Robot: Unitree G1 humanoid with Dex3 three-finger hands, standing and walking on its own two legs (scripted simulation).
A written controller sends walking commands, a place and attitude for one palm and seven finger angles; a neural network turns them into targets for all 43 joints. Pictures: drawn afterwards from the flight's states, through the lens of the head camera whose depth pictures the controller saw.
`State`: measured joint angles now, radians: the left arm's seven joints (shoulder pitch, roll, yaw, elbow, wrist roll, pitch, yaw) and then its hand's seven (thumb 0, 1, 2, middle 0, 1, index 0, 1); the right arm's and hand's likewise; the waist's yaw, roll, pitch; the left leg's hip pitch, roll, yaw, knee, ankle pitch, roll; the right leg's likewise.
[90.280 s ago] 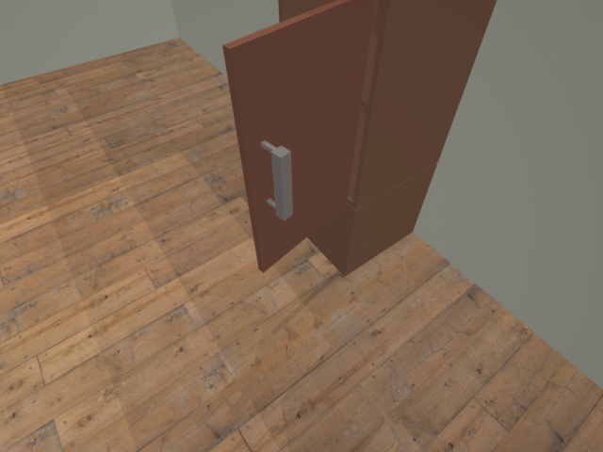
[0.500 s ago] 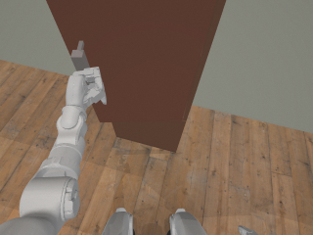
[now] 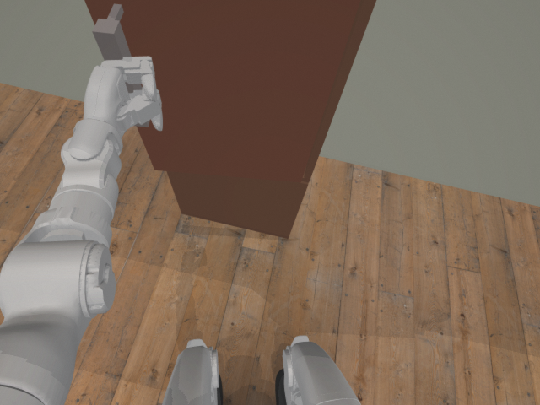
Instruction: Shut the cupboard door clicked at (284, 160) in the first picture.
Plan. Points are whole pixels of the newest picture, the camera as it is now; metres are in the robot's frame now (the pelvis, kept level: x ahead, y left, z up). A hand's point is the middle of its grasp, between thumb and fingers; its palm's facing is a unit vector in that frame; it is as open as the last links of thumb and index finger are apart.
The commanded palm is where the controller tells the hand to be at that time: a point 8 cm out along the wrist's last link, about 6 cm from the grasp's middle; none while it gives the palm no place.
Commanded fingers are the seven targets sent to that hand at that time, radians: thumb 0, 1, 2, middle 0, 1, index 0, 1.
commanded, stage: push the door shut along its arc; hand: left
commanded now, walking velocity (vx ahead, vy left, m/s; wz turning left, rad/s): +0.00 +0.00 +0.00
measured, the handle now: (130, 70) +0.60 +0.16 +0.08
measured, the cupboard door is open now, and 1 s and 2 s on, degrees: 10 0 0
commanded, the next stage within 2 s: pull the fist back off the door in 0.74 s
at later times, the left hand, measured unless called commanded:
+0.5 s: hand (204, 65) +0.59 +0.05 +0.10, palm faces -0.33 -0.94 -0.01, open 3.1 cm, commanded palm +0.60 +0.09 +0.09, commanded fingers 0.00 0.90 0.90 -1.30 -1.50 -1.30 -1.50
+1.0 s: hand (199, 60) +0.61 +0.06 +0.09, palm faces -0.01 -0.99 +0.11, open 2.7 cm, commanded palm +0.61 +0.06 +0.09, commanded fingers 0.00 0.90 0.90 -1.30 -1.50 -1.30 -1.50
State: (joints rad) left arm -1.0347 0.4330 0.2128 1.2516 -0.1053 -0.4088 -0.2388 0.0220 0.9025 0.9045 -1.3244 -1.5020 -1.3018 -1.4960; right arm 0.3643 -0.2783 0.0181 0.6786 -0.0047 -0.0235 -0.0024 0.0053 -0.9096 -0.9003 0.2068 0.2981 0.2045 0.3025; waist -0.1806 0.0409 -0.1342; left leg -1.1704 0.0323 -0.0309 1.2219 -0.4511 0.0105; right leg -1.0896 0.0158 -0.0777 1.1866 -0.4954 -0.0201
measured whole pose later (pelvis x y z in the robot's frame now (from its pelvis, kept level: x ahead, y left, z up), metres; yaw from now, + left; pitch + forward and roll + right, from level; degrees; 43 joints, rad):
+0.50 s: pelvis +0.01 +0.01 -0.02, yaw -2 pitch +29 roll -5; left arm -1.34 0.51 0.25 1.36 0.00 -0.29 -0.27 0.02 0.90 0.91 -1.30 -1.50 -1.30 -1.50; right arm 0.40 -0.27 0.06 0.66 -0.04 -0.06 0.02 0.00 -0.91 -0.90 0.21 0.30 0.21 0.30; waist -0.31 0.07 -0.13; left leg -1.34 0.05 -0.02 1.31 -0.49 0.03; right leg -1.25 0.03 -0.07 1.24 -0.51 0.00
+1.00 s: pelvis -0.01 +0.00 -0.03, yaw -2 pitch +32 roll -6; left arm -1.44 0.46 0.34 1.37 0.04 -0.22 0.06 -0.08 0.60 0.87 -1.30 -1.50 -1.35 -1.50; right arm 0.44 -0.25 0.05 0.66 -0.10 -0.07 0.05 0.00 -0.91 -0.90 0.21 0.30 0.20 0.30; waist -0.30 0.06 -0.14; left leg -1.44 0.05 -0.06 1.36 -0.48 0.01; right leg -1.34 0.04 -0.10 1.29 -0.51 -0.02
